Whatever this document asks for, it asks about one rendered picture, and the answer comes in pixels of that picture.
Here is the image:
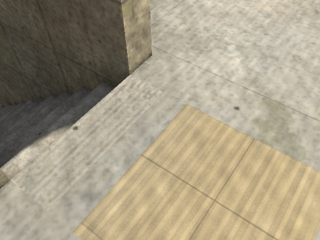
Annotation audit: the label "stairs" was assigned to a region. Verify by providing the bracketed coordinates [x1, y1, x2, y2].
[0, 81, 115, 180]

